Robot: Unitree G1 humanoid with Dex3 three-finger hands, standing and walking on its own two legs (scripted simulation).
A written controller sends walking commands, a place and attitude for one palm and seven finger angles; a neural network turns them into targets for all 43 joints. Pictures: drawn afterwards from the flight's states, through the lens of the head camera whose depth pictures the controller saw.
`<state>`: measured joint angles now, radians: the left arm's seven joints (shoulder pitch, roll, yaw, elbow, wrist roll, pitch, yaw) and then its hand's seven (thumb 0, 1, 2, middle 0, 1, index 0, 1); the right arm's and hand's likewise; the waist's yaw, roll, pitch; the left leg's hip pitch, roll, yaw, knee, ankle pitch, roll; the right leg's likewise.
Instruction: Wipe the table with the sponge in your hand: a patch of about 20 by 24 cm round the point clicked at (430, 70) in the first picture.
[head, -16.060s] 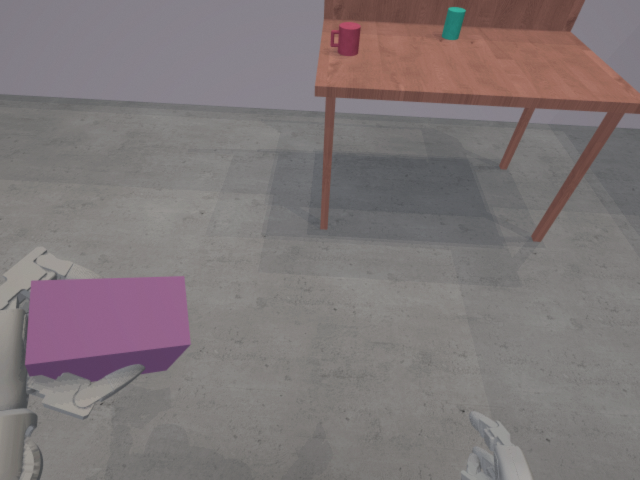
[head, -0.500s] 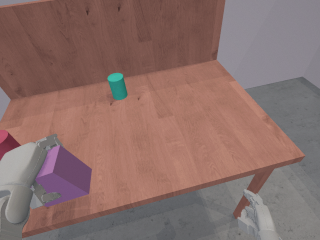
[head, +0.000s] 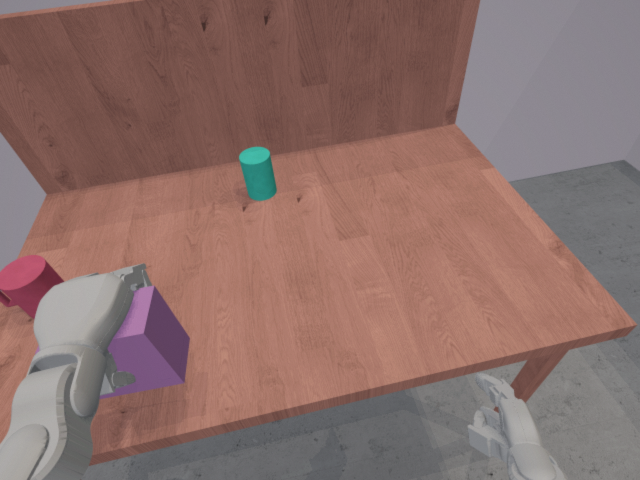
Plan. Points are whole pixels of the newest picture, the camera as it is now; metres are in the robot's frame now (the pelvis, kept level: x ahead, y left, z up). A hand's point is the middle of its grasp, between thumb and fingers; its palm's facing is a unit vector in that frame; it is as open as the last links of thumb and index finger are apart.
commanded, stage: turn the palm down, sponge in hand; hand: left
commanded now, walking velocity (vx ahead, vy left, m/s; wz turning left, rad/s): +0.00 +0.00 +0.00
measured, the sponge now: (130, 352) +0.22 +0.29 +0.05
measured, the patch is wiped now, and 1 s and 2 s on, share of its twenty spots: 0.00 0.00 0.00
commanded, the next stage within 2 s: move the sponge above the wiping area in 0.34 s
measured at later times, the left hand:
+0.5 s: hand (118, 338) +0.22 +0.28 +0.09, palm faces +0.01 -0.07 -1.00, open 10.5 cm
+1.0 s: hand (123, 337) +0.23 +0.29 +0.08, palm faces -0.04 -0.07 -1.00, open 10.5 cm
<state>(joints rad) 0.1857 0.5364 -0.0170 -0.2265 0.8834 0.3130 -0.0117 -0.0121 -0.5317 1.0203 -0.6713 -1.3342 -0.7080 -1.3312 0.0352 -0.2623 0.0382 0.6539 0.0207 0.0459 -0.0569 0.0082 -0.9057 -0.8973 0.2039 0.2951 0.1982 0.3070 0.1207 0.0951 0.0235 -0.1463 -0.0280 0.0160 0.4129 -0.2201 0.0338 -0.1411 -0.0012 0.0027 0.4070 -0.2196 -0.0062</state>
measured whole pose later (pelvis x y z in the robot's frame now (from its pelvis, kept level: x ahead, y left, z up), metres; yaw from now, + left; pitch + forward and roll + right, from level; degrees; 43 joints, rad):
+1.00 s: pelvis +0.00 -0.01 +0.00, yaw +0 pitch -2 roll +0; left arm 0.16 0.52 0.01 -0.09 0.89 0.25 0.01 -0.01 -0.53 1.02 -0.67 -1.33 -0.71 -1.33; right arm 0.04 -0.27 0.01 0.69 0.02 0.02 -0.07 0.01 -0.91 -0.90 0.20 0.29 0.20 0.30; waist 0.12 0.09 0.02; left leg -0.15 -0.01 0.01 0.40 -0.22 0.02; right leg -0.14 0.02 0.00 0.40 -0.22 -0.02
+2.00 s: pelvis +0.01 -0.01 +0.00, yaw +0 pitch +0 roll +0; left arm 0.12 0.49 0.00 0.06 0.94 0.21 0.08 -0.01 -0.53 1.02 -0.67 -1.33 -0.71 -1.33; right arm 0.06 -0.27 -0.01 0.71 0.03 0.02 -0.07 0.01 -0.91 -0.90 0.20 0.29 0.20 0.30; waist 0.11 0.08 0.00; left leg -0.19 -0.01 0.00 0.43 -0.24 0.02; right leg -0.18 0.02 -0.01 0.42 -0.23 -0.02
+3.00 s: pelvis +0.01 +0.00 +0.00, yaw +0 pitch +1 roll +0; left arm 0.11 0.50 0.02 0.09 0.94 0.17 0.10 -0.01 -0.53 1.02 -0.67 -1.33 -0.71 -1.32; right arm 0.06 -0.26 -0.01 0.71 0.03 0.02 -0.06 0.01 -0.91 -0.90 0.20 0.29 0.20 0.30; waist 0.11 0.07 -0.01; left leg -0.21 -0.02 0.00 0.44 -0.25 0.03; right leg -0.20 0.01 0.00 0.42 -0.24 -0.01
